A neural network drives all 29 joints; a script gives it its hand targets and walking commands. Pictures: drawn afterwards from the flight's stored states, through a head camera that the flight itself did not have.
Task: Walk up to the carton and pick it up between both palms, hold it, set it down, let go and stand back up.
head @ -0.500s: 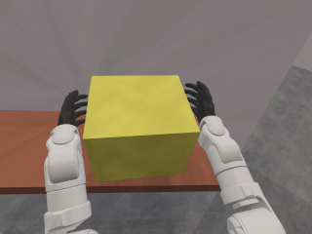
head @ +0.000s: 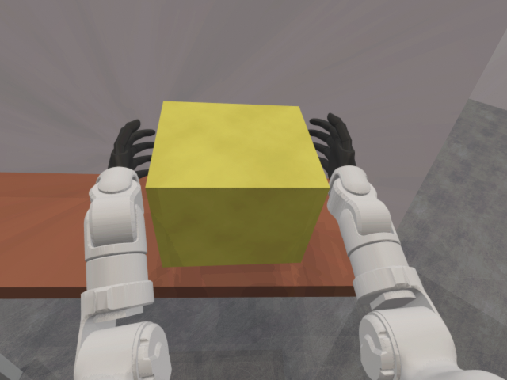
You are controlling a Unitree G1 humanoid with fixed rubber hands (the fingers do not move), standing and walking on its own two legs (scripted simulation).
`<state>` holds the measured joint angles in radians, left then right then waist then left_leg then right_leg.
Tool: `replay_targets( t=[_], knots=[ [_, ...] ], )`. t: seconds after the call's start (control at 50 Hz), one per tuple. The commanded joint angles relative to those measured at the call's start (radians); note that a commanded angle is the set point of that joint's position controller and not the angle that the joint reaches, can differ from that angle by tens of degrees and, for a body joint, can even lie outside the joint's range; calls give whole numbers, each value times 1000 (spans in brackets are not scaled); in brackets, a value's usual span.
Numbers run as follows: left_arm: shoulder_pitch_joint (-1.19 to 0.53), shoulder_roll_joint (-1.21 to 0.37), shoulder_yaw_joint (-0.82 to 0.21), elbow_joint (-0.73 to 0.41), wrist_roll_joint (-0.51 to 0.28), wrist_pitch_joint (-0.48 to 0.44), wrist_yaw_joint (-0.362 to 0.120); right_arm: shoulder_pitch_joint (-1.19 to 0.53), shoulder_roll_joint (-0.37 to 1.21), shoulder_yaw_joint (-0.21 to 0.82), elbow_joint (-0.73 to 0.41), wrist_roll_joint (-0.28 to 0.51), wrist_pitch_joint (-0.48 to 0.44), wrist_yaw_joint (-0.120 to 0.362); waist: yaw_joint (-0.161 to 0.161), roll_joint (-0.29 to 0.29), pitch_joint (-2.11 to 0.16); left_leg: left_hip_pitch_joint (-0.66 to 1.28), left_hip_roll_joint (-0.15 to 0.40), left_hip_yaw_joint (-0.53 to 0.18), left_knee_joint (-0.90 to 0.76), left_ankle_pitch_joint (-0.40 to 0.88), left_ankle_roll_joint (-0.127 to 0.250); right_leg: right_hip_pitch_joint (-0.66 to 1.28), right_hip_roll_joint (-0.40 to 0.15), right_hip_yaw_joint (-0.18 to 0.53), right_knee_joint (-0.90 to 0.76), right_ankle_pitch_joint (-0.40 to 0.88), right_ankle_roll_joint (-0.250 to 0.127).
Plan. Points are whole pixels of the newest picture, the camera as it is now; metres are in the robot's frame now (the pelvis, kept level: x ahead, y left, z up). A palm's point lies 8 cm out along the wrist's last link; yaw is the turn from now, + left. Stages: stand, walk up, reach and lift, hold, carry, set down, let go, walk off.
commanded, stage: hold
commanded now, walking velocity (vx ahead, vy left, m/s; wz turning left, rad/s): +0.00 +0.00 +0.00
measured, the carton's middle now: (233, 183) +0.40 +0.03 +0.14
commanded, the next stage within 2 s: none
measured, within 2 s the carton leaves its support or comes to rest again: neither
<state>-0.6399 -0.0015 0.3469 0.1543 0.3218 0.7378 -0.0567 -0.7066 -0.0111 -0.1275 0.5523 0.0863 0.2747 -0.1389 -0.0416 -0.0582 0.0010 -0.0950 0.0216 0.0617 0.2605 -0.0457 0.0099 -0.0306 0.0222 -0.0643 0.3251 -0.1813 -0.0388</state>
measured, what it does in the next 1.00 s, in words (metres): stands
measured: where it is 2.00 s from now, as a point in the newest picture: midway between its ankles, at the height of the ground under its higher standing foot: outside the picture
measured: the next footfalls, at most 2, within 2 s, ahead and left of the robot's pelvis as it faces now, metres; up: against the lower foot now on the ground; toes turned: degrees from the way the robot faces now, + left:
none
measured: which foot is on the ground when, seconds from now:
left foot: down 0.00-1.00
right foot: down 0.00-1.00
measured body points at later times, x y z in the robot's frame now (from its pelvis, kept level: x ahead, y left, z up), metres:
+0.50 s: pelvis +0.03 +0.02 +0.00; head -0.02 +0.04 +0.45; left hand +0.36 +0.20 +0.18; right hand +0.38 -0.13 +0.19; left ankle +0.07 +0.12 -0.75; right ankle +0.01 -0.09 -0.75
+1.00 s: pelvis +0.00 +0.00 +0.00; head -0.05 +0.02 +0.44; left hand +0.38 +0.19 +0.19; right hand +0.39 -0.14 +0.20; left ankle +0.07 +0.12 -0.75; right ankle +0.01 -0.09 -0.75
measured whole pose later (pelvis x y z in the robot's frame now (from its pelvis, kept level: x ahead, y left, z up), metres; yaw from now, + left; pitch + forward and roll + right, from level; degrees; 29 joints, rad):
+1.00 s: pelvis +0.00 +0.00 +0.00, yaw +0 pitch -8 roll +0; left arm -0.68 0.01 0.39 0.25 0.35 0.72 -0.08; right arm -0.75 0.01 -0.16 0.65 0.04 0.27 -0.14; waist -0.05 -0.06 0.00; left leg -0.08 0.02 0.05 0.29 -0.08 0.01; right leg -0.01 0.01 -0.09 0.33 -0.20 -0.04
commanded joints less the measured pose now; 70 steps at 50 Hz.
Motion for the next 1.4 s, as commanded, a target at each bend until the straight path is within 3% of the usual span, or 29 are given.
replay_targets(
  t=[0.0,0.02,0.08,0.18,0.2,0.3,0.38,0.48,0.56,0.6,0.64,0.68,0.7,0.72,0.74,0.78,0.84,0.86,0.9,0.94,0.98,1.02,1.06,1.16,1.26,1.3,1.32,1.34,1.38],
  knots=[
    [-583,-423,-423,-121,-138,-63,-131,-648,472,350,-206,44,-47,92,-33,31,-324,227,-40,26,-9,-80,41,-44,-31,0,-110,10,83],
    [-571,-407,-381,-64,-116,-60,-136,-668,471,355,-167,54,-42,87,-14,11,-267,208,-38,22,-4,-92,43,-52,-30,4,-109,10,85],
    [-547,-414,-393,-137,-114,-67,-138,-652,503,397,-214,74,-51,77,-8,18,-307,225,-37,17,6,-21,38,0,-28,0,-96,109,97],
    [-444,-432,-491,-312,-140,-59,-139,-515,470,473,-306,128,-46,37,-63,85,-357,337,-41,-7,72,287,-20,108,-8,-12,-61,428,98],
    [-449,-436,-518,-377,-156,-63,-135,-487,471,492,-344,137,-44,33,-67,98,-381,362,-41,-16,88,329,-33,90,-2,-18,-58,429,93],
    [-323,-430,-543,-392,-135,-23,-126,-410,400,486,-402,163,-24,26,-85,117,-277,379,-30,-34,94,375,-54,49,16,-28,-80,347,72],
    [-320,-457,-656,-557,-195,-32,-100,-409,386,553,-579,199,-35,20,-81,139,-395,470,-22,-58,141,565,-85,25,33,-30,-66,434,67],
    [-284,-433,-605,-469,-153,-10,-94,-394,353,510,-496,170,-9,52,-51,106,-301,418,-4,-56,76,362,-58,-39,25,-18,-98,234,49],
    [-414,-438,-551,-324,-137,-10,-103,-533,400,454,-428,115,-15,87,-16,61,-234,277,8,-27,-7,-7,-8,-81,-4,-13,-122,-10,47],
    [-509,-451,-560,-318,-164,-41,-91,-607,449,438,-398,106,-33,109,7,61,-284,236,9,-22,-25,-124,15,-114,-23,-9,-105,-96,51],
    [-577,-448,-537,-200,-163,-58,-80,-648,469,380,-302,61,-40,127,14,49,-286,217,11,-34,-44,-238,42,-164,-23,-8,-109,-184,47],
    [-624,-452,-519,-137,-164,-70,-79,-685,476,346,-229,37,-52,145,18,47,-291,177,7,-31,-54,-314,58,-172,-35,0,-95,-249,53],
    [-638,-438,-481,-94,-155,-76,-81,-715,480,339,-201,18,-61,154,42,13,-302,165,1,-30,-52,-314,67,-161,-39,10,-98,-275,54],
    [-645,-437,-465,-53,-149,-81,-83,-724,485,310,-170,1,-69,157,21,26,-311,166,-6,-21,-41,-327,63,-153,-40,6,-101,-268,55],
    [-649,-428,-455,-64,-162,-85,-86,-726,482,317,-179,7,-77,154,28,28,-339,178,-12,-10,-21,-265,62,-123,-38,-1,-88,-234,58],
    [-619,-448,-453,-44,-142,-74,-99,-669,474,296,-114,1,-67,140,-18,81,-317,198,-11,-10,-17,-177,35,-94,-22,-16,-83,-127,56],
    [-594,-412,-412,-49,-133,-63,-124,-649,448,290,-92,14,-53,111,-37,75,-302,202,-33,18,2,-90,28,-31,-31,-12,-97,-11,73],
    [-632,-387,-379,-49,-129,-69,-132,-660,463,297,-85,15,-45,105,-38,19,-288,187,-39,20,-6,-124,41,-49,-38,-4,-104,-51,78],
    [-654,-372,-330,14,-105,-72,-145,-704,500,280,-70,9,-39,105,-24,4,-219,125,-38,33,-1,-205,49,-90,-61,29,-126,-198,74],
    [-655,-369,-311,13,-88,-82,-153,-701,515,273,-79,-1,-48,109,-17,29,-235,137,-35,30,2,-186,43,-67,-48,2,-104,-169,74],
    [-638,-422,-383,-100,-130,-97,-141,-704,513,327,-205,43,-73,101,-7,51,-350,194,-38,22,10,-47,35,-7,-30,-20,-83,10,81],
    [-608,-424,-437,-178,-140,-95,-131,-695,516,402,-277,97,-79,77,-26,69,-429,264,-53,4,57,147,8,91,-15,-16,-60,271,90],
    [-542,-418,-470,-245,-145,-85,-127,-622,497,468,-285,137,-65,54,-43,93,-433,300,-51,-13,81,257,-13,123,-9,-12,-40,404,95],
    [-371,-406,-453,-267,-100,-18,-144,-478,411,468,-308,131,-32,32,-61,83,-238,310,-30,-20,62,272,-25,75,-2,-18,-74,338,90],
    [-315,-427,-546,-468,-153,-28,-116,-459,425,555,-544,199,-43,15,-46,79,-393,424,-46,-42,127,508,-50,103,20,-20,-48,494,81],
    [-309,-408,-567,-487,-153,-15,-112,-409,406,567,-529,191,-23,17,-52,92,-345,427,-29,-38,117,492,-69,76,22,-16,-66,445,82],
    [-283,-409,-558,-461,-134,-11,-108,-420,393,538,-487,208,-19,26,-24,122,-315,424,-24,-38,101,457,-64,32,27,-22,-67,373,73],
    [-302,-415,-586,-499,-153,-13,-107,-401,390,547,-524,204,-21,27,-44,110,-326,399,-16,-37,104,436,-63,34,25,-19,-79,368,68],
    [-313,-424,-611,-556,-175,-16,-103,-390,390,549,-557,203,-20,32,-41,114,-361,409,-13,-39,101,433,-63,37,21,-14,-71,349,68]
  ],
)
